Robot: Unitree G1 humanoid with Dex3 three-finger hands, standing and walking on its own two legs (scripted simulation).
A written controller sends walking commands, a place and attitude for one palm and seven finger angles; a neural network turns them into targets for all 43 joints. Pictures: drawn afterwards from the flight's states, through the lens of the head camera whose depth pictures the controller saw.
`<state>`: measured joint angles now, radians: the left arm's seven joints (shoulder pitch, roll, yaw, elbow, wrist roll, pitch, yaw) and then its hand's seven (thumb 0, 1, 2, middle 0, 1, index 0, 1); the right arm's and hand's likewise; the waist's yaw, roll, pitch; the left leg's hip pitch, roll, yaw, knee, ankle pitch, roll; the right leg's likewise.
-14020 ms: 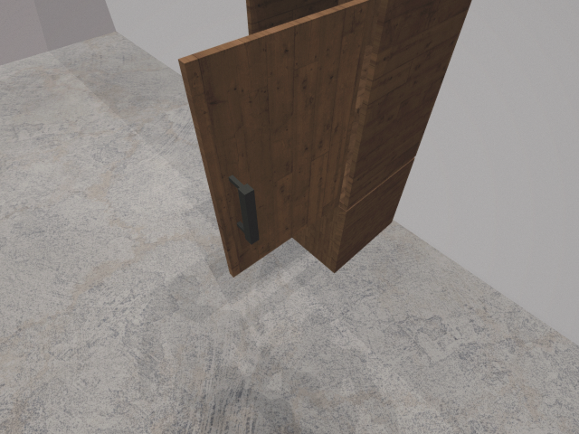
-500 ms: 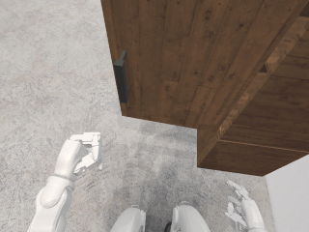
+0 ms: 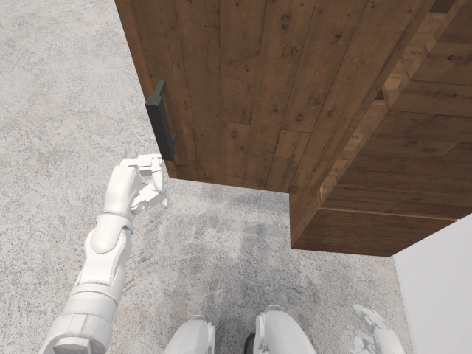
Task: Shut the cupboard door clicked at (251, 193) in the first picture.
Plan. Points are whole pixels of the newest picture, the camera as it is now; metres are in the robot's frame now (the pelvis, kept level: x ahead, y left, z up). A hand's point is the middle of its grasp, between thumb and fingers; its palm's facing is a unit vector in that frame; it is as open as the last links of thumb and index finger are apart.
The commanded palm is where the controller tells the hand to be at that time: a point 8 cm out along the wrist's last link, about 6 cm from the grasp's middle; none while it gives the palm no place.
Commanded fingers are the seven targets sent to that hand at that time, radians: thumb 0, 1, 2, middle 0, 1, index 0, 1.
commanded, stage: bring the fist close to the handle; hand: left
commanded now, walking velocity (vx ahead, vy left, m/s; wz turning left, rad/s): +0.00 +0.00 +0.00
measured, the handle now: (165, 123) +0.53 +0.14 +0.03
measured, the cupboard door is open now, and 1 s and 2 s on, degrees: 87 85 72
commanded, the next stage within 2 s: push the door shut along its arc in 0.54 s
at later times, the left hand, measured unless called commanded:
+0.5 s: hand (173, 168) +0.42 +0.12 +0.02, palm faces -0.11 -0.99 -0.02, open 3.1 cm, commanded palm +0.40 +0.17 +0.03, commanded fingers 0.00 0.90 0.90 -1.30 -1.50 -1.30 -1.50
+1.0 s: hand (178, 150) +0.46 +0.11 +0.03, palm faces -0.20 -0.98 -0.03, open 3.1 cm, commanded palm +0.45 +0.16 +0.03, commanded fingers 0.00 0.90 0.90 -1.30 -1.50 -1.30 -1.50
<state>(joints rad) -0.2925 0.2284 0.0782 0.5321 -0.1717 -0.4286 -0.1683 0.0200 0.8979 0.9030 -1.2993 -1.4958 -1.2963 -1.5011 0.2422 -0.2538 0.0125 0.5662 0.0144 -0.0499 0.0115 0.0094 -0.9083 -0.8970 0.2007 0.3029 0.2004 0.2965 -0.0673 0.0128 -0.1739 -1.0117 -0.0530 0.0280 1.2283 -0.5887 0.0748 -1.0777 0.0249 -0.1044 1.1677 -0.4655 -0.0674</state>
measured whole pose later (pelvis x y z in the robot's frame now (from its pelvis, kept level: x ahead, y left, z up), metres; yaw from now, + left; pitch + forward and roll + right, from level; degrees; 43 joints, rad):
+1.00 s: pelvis -0.01 +0.01 -0.01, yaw -1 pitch +24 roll -2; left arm -0.77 0.30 0.17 1.08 -0.11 -0.53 -0.22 0.02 0.90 0.90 -1.31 -1.50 -1.30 -1.50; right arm 0.27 -0.26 0.02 0.60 0.00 0.04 0.04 0.00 -0.91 -0.90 0.20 0.30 0.20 0.30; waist -0.14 0.02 -0.16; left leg -1.10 -0.05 0.04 1.26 -0.58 0.09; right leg -1.16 0.02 -0.10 1.19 -0.45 -0.06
